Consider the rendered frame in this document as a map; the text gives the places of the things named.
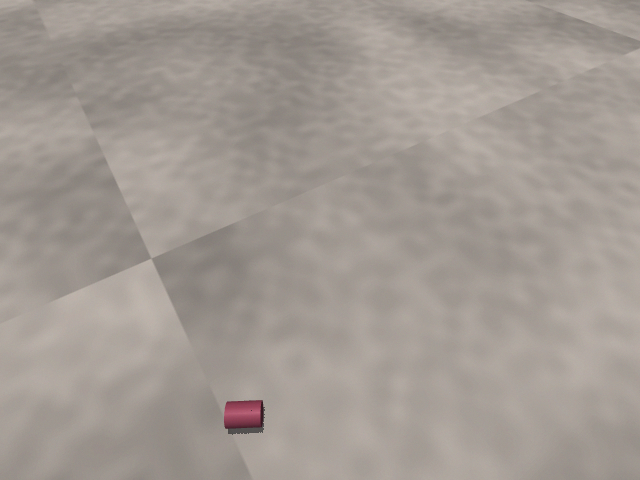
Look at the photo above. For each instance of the can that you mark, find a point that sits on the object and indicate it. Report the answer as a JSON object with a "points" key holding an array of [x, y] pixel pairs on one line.
{"points": [[243, 414]]}

